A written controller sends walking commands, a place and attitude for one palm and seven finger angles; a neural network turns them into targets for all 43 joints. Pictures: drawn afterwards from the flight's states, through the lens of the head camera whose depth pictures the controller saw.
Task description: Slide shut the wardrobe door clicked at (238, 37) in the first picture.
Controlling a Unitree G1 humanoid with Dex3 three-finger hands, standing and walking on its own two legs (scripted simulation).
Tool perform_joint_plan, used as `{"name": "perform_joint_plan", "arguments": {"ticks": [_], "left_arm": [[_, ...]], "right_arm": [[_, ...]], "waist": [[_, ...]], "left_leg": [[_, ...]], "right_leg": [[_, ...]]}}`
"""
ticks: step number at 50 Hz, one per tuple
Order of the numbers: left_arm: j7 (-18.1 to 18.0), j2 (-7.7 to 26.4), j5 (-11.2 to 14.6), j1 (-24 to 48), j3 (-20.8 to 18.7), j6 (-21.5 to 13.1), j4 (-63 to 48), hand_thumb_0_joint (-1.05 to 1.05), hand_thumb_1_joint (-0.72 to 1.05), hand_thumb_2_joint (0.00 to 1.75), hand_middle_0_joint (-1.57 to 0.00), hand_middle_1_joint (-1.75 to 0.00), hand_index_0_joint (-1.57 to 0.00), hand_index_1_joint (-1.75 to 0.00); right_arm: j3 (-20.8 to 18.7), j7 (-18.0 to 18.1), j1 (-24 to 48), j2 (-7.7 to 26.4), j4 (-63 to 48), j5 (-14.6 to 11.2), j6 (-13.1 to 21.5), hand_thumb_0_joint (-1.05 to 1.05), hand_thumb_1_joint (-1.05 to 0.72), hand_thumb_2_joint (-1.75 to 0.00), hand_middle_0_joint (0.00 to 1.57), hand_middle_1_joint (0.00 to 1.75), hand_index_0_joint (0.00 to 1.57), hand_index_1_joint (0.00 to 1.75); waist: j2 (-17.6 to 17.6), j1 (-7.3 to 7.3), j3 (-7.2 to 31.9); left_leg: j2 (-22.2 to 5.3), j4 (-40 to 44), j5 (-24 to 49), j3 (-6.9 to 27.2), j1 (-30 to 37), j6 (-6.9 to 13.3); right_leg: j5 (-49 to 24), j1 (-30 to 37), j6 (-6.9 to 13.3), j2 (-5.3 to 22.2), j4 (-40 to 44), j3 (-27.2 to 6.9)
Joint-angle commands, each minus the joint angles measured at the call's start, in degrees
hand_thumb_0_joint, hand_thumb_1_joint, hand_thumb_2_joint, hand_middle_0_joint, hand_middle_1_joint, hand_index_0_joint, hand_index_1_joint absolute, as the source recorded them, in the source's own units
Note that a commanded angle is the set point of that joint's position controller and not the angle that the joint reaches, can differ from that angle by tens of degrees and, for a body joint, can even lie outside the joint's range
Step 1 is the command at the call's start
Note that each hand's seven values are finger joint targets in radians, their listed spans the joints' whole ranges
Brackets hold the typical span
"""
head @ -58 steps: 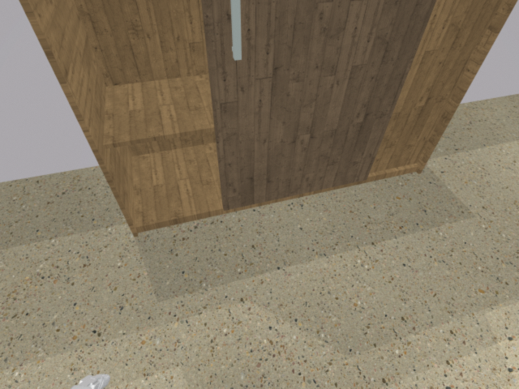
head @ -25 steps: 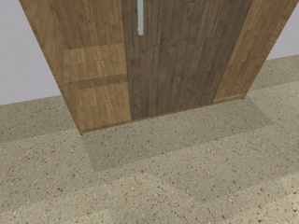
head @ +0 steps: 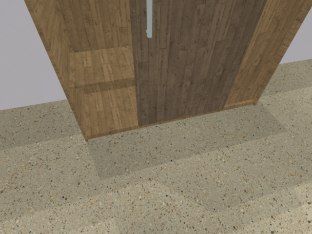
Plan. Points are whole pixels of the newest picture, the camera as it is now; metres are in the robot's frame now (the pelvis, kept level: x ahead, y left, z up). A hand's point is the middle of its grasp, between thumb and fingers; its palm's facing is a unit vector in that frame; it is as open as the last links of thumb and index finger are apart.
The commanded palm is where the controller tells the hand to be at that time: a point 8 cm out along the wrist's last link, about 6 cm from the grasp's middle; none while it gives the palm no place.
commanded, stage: look at it before walking up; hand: right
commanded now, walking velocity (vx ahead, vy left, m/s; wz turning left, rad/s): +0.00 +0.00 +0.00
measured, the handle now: (148, 7) +1.03 +0.11 +0.17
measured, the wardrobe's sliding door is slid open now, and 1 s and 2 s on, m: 0.41 0.41 0.41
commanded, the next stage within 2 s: walk to a spot facing it in 0.28 s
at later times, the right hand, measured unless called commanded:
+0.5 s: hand out of the picture +0.07 -0.24 -0.16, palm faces -0.02 +0.95 -0.32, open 7.4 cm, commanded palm none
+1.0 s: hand (228, 224) +0.21 -0.21 -0.18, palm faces +0.03 +0.98 -0.17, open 7.3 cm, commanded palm none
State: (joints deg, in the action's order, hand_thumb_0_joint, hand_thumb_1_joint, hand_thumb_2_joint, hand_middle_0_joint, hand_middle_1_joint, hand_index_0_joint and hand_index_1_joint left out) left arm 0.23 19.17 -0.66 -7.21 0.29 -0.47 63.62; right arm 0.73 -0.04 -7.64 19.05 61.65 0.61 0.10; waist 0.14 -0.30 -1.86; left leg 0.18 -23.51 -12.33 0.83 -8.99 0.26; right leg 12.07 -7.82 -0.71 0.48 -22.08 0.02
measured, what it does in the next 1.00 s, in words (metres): walks ahead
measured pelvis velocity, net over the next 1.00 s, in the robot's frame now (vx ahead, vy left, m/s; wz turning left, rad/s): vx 0.16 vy -0.03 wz -0.06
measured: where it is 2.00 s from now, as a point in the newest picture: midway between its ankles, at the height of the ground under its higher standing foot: (163, 228)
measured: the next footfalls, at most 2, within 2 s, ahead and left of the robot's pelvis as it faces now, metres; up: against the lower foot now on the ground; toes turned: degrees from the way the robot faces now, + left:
left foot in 1.08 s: +0.35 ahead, +0.09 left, +0.00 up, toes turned +4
right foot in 1.42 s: +0.37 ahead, -0.14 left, +0.00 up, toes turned +0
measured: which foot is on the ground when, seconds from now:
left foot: down 0.00-0.66, up 0.68-1.00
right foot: down 0.00-1.00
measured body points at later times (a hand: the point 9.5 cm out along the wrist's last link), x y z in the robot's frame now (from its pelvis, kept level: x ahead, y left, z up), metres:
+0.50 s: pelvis +0.01 +0.00 +0.00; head +0.01 +0.00 +0.45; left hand +0.08 +0.28 -0.14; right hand +0.08 -0.29 -0.14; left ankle +0.01 +0.12 -0.74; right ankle +0.00 -0.13 -0.74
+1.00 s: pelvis +0.16 -0.03 -0.01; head +0.20 -0.04 +0.44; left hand +0.03 +0.16 -0.15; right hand +0.21 -0.27 -0.17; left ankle +0.28 +0.10 -0.71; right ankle +0.02 -0.12 -0.74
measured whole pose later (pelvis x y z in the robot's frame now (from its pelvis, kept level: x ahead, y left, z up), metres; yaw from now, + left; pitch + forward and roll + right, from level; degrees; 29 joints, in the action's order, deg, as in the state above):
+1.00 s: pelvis +0.16 -0.03 -0.01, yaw -3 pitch +0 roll +0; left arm -1.3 4.6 -1.3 -28.9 -0.6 -3.6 68.1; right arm -2.5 -1.0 -10.6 10.6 58.9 1.1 -0.2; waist 0.7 -2.6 -5.3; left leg -5.4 -42.8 -12.7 -5.7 -30.9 0.4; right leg 21.2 4.5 1.2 -0.1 -17.1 4.1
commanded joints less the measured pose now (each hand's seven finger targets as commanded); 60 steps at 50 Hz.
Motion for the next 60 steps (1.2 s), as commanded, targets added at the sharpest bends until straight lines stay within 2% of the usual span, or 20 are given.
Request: {"name": "perform_joint_plan", "arguments": {"ticks": [1,19,21,23,28,31,32,33,34,35,37,40,49,52,53,54,55,56,58,60], "left_arm": [[-0.9,11.4,0.2,2.9,-2.3,-1.3,-3.6,0.00,0.90,0.90,-0.20,-0.30,-0.20,-0.30],[-1.0,11.6,0.3,3.1,-2.2,-1.4,-3.5,0.00,0.90,0.90,-0.20,-0.30,-0.20,-0.30],[-0.6,4.4,-0.1,-0.7,-0.5,-0.3,-1.9,0.00,0.90,0.90,-0.20,-0.30,-0.20,-0.30],[-0.3,4.0,-0.5,-2.0,-0.7,0.3,-2.1,0.00,0.90,0.90,-0.20,-0.30,-0.20,-0.30],[0.0,1.7,-0.7,-3.7,-1.6,-0.1,-5.2,0.00,0.90,0.90,-0.20,-0.30,-0.20,-0.30],[0.4,-0.7,-0.3,-10.1,-1.9,-1.3,-4.3,0.00,0.90,0.90,-0.20,-0.30,-0.20,-0.30],[0.2,0.0,-0.2,-14.7,-2.2,-1.7,-2.7,0.00,0.90,0.90,-0.20,-0.30,-0.20,-0.30],[-0.3,4.2,-0.9,-21.3,-3.5,-2.0,-0.9,0.00,0.90,0.90,-0.20,-0.30,-0.20,-0.30],[-0.7,5.9,-1.1,-26.4,-4.0,-2.1,0.2,0.00,0.90,0.90,-0.20,-0.30,-0.20,-0.30],[-1.3,3.6,-0.7,-27.0,-3.4,-2.2,0.5,0.00,0.90,0.90,-0.20,-0.30,-0.20,-0.30],[-1.7,-0.3,-0.3,-23.0,-2.7,-3.3,-0.8,0.00,0.90,0.90,-0.20,-0.30,-0.20,-0.30],[-2.3,-2.3,-0.1,-22.9,-2.5,-4.4,0.1,0.00,0.90,0.90,-0.20,-0.30,-0.20,-0.30],[-2.5,-3.7,-0.5,-23.7,-3.3,-4.1,3.1,0.00,0.90,0.90,-0.20,-0.30,-0.20,-0.30],[-2.6,-2.6,-0.2,-22.1,-3.6,-3.6,3.0,0.00,0.90,0.90,-0.20,-0.30,-0.20,-0.30],[-2.2,-3.5,0.3,-22.4,-3.6,-3.6,2.7,0.00,0.90,0.90,-0.20,-0.30,-0.20,-0.30],[-1.8,-7.1,1.0,-26.0,-3.1,-4.1,1.4,0.00,0.90,0.90,-0.20,-0.30,-0.20,-0.30],[-2.3,-6.8,1.1,-23.2,-3.2,-3.8,-0.1,0.00,0.90,0.90,-0.20,-0.30,-0.20,-0.30],[-2.1,-7.7,0.7,-19.0,-3.3,-3.3,-0.9,0.00,0.90,0.90,-0.20,-0.30,-0.20,-0.30],[-1.8,-7.7,-0.1,-14.7,-3.3,-2.0,-2.5,0.00,0.90,0.90,-0.20,-0.30,-0.20,-0.30],[-1.9,-8.3,-0.5,-15.9,-3.2,-0.2,-2.6,0.00,0.90,0.90,-0.20,-0.30,-0.20,-0.30]], "right_arm": [[-2.7,0.7,2.4,11.9,-3.6,0.0,1.4,0.00,-0.90,-0.90,0.20,0.30,0.20,0.30],[-2.6,0.8,1.6,11.9,-3.1,-0.1,1.6,0.00,-0.90,-0.90,0.20,0.30,0.20,0.30],[-1.2,1.1,-2.8,5.0,-1.4,0.0,0.4,0.00,-0.90,-0.90,0.20,0.30,0.20,0.30],[-1.5,0.6,-5.0,5.6,-1.2,0.5,-0.3,0.00,-0.90,-0.90,0.20,0.30,0.20,0.30],[-3.8,0.4,-10.9,7.9,-2.7,0.6,0.6,0.00,-0.90,-0.90,0.20,0.30,0.20,0.30],[-4.1,0.4,-8.3,5.8,-3.7,0.5,1.3,0.00,-0.90,-0.90,0.20,0.30,0.20,0.30],[-3.8,0.2,-7.8,3.6,-4.0,0.3,1.1,0.00,-0.90,-0.90,0.20,0.30,0.20,0.30],[-3.2,-0.2,-7.0,0.0,-5.4,0.1,1.0,0.00,-0.90,-0.90,0.20,0.30,0.20,0.30],[-2.7,0.0,-2.5,-1.3,-7.7,0.7,1.6,0.00,-0.90,-0.90,0.20,0.30,0.20,0.30],[-3.2,0.2,-0.3,-0.7,-8.4,1.0,2.0,0.00,-0.90,-0.90,0.20,0.30,0.20,0.30],[-3.2,-0.6,-1.4,-1.8,-7.0,0.8,2.5,0.00,-0.90,-0.90,0.20,0.30,0.20,0.30],[-3.1,-1.0,-4.1,-4.7,-5.7,0.7,1.8,0.00,-0.90,-0.90,0.20,0.30,0.20,0.30],[-3.7,-1.2,1.1,-7.4,-7.9,0.3,1.7,0.00,-0.90,-0.90,0.20,0.30,0.20,0.30],[-4.7,-0.6,-12.3,-4.8,-4.1,0.6,2.4,0.00,-0.90,-0.90,0.20,0.30,0.20,0.30],[-5.6,0.0,-19.9,-1.5,-1.7,1.0,3.2,0.00,-0.90,-0.90,0.20,0.30,0.20,0.30],[-7.0,0.9,-25.0,4.3,-0.5,1.2,3.9,0.00,-0.90,-0.90,0.20,0.30,0.20,0.30],[-6.7,1.1,-25.8,5.4,-0.5,-0.1,3.4,0.00,-0.90,-0.90,0.20,0.30,0.20,0.30],[-6.3,1.1,-19.5,4.0,-1.9,-0.1,3.1,0.00,-0.90,-0.90,0.20,0.30,0.20,0.30],[-5.3,1.7,-9.8,-0.7,-5.0,0.1,2.5,0.00,-0.90,-0.90,0.20,0.30,0.20,0.30],[-5.2,1.8,-5.4,-1.5,-6.7,0.7,2.1,0.00,-0.90,-0.90,0.20,0.30,0.20,0.30]], "waist": [[0.6,0.31,2.1],[0.0,0.51,4.0],[0.5,0.57,4.6],[3.1,1.21,-1.1],[9.5,2.28,-5.4],[5.1,-1.42,-3.9],[-0.6,-3.03,-2.7],[-13.2,-5.33,-3.1],[-18.1,-6.69,-5.9],[-11.5,-6.13,-8.6],[-3.4,-3.39,-8.1],[-5.0,-1.53,-4.2],[-7.2,-1.27,-7.1],[-3.9,4.89,-0.9],[0.4,7.76,3.7],[13.3,7.47,11.4],[10.3,6.80,10.9],[12.2,5.65,8.9],[5.0,1.58,1.3],[4.8,-1.63,1.9]], "left_leg": [[-6.6,5.3,3.9,6.5,-0.9,1.6],[-6.9,4.4,10.3,5.7,1.2,1.5],[-6.6,4.1,-1.1,5.0,1.6,0.5],[-6.8,6.5,-17.5,7.1,-1.2,1.1],[-17.2,13.7,-27.3,18.0,-0.2,8.7],[-14.6,6.1,-17.5,8.4,-6.6,7.3],[-9.7,-1.0,-16.3,2.9,-12.2,4.8],[-2.7,-17.3,-14.7,-5.1,-21.3,1.2],[0.3,-30.4,-21.6,-6.7,-30.1,0.2],[-2.7,-37.4,-18.7,-2.1,-33.7,0.8],[-6.4,-40.5,-11.8,-0.7,-34.1,0.3],[-7.0,-38.1,-6.7,-2.5,-30.2,-1.0],[-3.9,-16.1,1.4,-7.6,-17.7,1.2],[-0.6,-8.7,4.5,-9.2,-1.0,2.7],[-5.3,-7.2,9.1,-3.5,11.6,4.8],[-21.6,-3.1,24.2,20.7,22.6,12.2],[-26.7,2.0,33.4,27.1,18.4,17.2],[-23.9,3.2,30.0,25.1,10.5,16.5],[-19.2,5.2,22.0,15.3,-3.1,13.9],[-16.3,6.4,21.2,8.8,-11.5,11.5]], "right_leg": [[-4.7,-0.3,2.1,6.0,3.9,-5.5],[-9.8,1.7,2.1,6.6,3.7,-5.2],[-1.1,0.6,1.4,5.6,2.5,-4.3],[12.9,-6.2,1.8,3.7,0.7,-4.1],[14.3,-17.6,1.5,1.8,-17.3,1.3],[9.4,-5.4,2.0,2.4,-6.5,3.1],[9.5,3.0,2.8,3.1,-1.6,-0.2],[13.8,8.7,7.1,13.3,5.5,-15.8],[12.9,10.0,11.6,20.6,12.6,-28.2],[7.5,8.6,13.7,21.7,12.5,-29.4],[-4.6,8.3,13.9,19.9,11.2,-21.9],[-17.4,9.1,12.1,15.3,9.8,-10.8],[-23.3,4.3,9.6,13.6,8.5,-1.6],[-34.8,3.5,6.6,11.6,-8.2,2.0],[-26.3,-4.2,4.2,9.3,-21.5,3.6],[4.6,-17.4,1.4,0.5,-42.1,6.8],[23.1,-20.2,1.3,-0.4,-53.2,2.8],[20.1,-20.3,1.1,2.9,-54.4,-0.1],[14.4,-19.9,0.4,6.5,-51.1,0.0],[13.1,-15.0,-1.1,6.9,-43.6,1.5]]}}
